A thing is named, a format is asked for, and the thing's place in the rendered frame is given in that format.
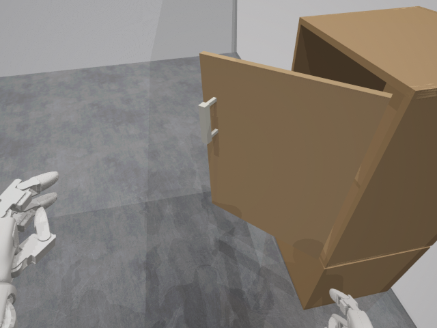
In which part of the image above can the handle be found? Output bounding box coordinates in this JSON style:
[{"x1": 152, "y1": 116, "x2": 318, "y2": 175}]
[{"x1": 198, "y1": 97, "x2": 219, "y2": 144}]

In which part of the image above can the left robot forearm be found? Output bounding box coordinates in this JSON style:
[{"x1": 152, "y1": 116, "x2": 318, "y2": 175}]
[{"x1": 0, "y1": 282, "x2": 18, "y2": 328}]

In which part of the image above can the robot right hand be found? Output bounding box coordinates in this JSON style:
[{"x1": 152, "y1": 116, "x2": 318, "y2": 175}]
[{"x1": 325, "y1": 288, "x2": 373, "y2": 328}]

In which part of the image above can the cupboard door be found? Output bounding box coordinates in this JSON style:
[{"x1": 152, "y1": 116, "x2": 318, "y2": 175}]
[{"x1": 199, "y1": 51, "x2": 393, "y2": 260}]

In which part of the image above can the robot left hand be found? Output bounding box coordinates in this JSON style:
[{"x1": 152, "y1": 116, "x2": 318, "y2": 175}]
[{"x1": 0, "y1": 172, "x2": 59, "y2": 284}]

